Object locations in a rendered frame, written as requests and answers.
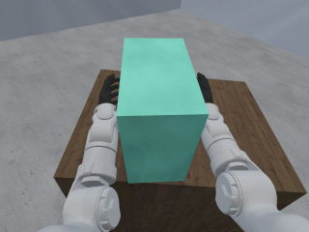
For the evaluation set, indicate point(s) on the robot right hand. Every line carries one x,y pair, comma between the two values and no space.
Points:
205,88

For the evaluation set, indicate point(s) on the pedestal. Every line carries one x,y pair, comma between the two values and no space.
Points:
189,205

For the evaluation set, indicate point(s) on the right robot upper arm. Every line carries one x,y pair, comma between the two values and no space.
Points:
249,198

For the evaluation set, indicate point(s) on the robot right forearm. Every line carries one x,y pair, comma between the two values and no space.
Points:
222,148

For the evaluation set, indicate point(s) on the carton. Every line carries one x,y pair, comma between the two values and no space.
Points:
161,111

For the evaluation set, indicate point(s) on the robot left forearm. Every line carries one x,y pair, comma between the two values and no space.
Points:
98,166

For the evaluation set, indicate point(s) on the robot left hand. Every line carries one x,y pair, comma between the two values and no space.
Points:
105,95

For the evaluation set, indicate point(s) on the left robot upper arm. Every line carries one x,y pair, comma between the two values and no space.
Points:
93,209

